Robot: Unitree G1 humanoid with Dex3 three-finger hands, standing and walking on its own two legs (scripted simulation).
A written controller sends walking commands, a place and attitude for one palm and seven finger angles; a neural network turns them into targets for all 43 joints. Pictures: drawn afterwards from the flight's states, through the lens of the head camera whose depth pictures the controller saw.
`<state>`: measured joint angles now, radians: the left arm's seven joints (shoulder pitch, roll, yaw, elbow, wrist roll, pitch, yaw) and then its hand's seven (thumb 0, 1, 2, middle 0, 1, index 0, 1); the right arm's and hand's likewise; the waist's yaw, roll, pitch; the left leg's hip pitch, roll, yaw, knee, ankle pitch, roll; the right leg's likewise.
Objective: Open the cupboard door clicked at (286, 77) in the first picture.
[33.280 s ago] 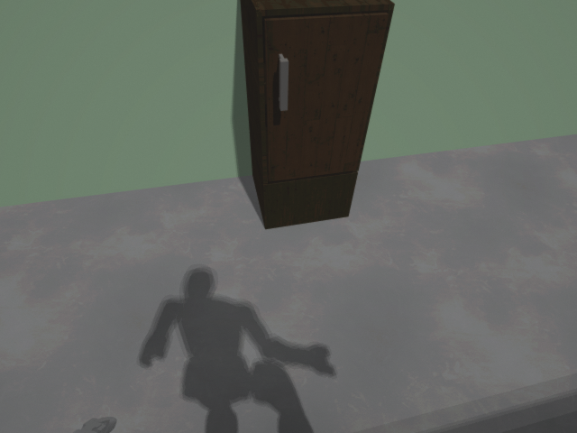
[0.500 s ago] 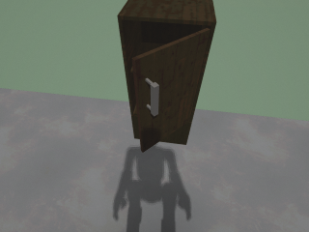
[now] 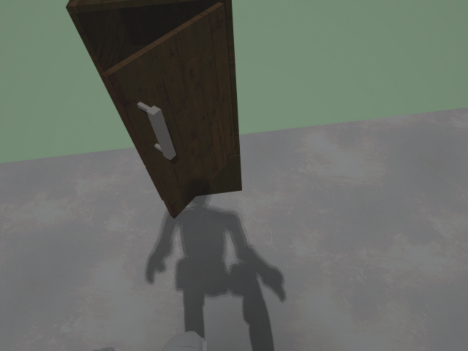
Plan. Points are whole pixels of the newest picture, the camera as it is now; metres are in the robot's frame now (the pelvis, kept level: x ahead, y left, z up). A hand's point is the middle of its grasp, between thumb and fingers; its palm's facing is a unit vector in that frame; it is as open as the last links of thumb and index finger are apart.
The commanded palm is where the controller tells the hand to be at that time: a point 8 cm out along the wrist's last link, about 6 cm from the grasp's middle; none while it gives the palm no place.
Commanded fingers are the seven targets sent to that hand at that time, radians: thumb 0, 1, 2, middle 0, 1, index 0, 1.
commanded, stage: walk to a spot facing it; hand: left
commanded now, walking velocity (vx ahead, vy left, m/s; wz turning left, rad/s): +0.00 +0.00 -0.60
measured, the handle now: (156, 131) +0.58 +0.24 -0.02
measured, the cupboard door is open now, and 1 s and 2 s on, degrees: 46 46 46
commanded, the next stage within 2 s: none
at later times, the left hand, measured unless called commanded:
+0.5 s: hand (145, 345) +0.14 +0.20 -0.16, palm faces -0.23 -0.95 -0.20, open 7.4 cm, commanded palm none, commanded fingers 0.00 0.90 0.90 -0.20 -0.30 -0.20 -0.30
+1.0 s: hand (195, 318) +0.19 +0.11 -0.16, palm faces -0.55 -0.81 -0.21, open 7.4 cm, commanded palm none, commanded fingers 0.00 0.90 0.90 -0.20 -0.30 -0.20 -0.30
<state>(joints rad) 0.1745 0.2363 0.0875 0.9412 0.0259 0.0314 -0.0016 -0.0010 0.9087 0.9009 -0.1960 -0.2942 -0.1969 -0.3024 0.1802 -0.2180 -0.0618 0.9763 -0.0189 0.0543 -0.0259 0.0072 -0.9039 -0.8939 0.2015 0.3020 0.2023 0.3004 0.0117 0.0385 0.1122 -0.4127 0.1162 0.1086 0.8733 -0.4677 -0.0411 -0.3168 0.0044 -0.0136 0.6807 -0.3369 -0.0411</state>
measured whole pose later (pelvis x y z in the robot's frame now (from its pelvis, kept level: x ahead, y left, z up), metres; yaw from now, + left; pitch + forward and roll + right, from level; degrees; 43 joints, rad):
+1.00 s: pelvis +0.01 -0.01 +0.01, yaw -35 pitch +1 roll -1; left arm 0.19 0.22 0.06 0.90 0.02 0.06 -0.01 0.00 0.90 0.90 -0.20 -0.30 -0.20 -0.30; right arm 0.21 -0.22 -0.05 0.88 -0.01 0.02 -0.02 0.01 -0.91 -0.89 0.20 0.30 0.20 0.30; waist -0.01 -0.02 0.06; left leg -0.31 0.04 0.04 0.60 -0.38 -0.03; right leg -0.36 0.07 0.10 0.59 -0.27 -0.01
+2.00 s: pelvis +0.21 -0.30 +0.01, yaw -63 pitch +0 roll +0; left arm 0.33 0.20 0.06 1.08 0.02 -0.02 -0.02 0.01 0.91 0.90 -0.20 -0.29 -0.20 -0.30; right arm 0.17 -0.15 -0.02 0.92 -0.03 -0.08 -0.01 0.00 -0.91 -0.89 0.20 0.30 0.20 0.30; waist 0.02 -0.05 0.06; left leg -0.31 0.05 0.14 0.57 -0.26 0.03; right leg -0.43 -0.01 -0.02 1.25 -0.38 -0.04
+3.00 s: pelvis +0.29 -0.66 +0.01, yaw -59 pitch +2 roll -1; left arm 0.16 0.20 0.06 0.95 0.01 0.02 0.01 0.00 0.91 0.90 -0.20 -0.29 -0.20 -0.30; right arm 0.17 -0.18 -0.03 0.95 -0.03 0.01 -0.01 0.01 -0.91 -0.89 0.20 0.30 0.20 0.30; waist -0.01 0.01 0.08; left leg -0.42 -0.01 0.00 0.54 -0.16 0.03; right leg -0.46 -0.06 -0.01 0.98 -0.47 0.05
